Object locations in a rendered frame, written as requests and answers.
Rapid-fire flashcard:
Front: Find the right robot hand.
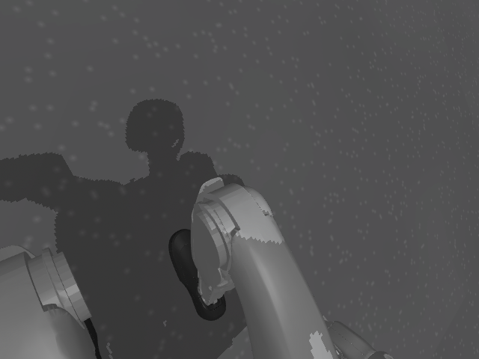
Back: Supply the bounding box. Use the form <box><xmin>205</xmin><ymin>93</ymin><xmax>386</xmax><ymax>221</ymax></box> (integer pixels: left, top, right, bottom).
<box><xmin>323</xmin><ymin>315</ymin><xmax>376</xmax><ymax>359</ymax></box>

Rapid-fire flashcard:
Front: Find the right robot foot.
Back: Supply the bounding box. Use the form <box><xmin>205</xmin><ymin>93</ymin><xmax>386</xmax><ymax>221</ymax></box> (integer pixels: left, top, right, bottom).
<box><xmin>168</xmin><ymin>229</ymin><xmax>226</xmax><ymax>321</ymax></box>

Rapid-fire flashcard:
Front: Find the left robot foot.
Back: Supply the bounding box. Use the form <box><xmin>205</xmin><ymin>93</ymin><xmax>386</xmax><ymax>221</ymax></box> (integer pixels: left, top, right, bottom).
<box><xmin>84</xmin><ymin>318</ymin><xmax>102</xmax><ymax>359</ymax></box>

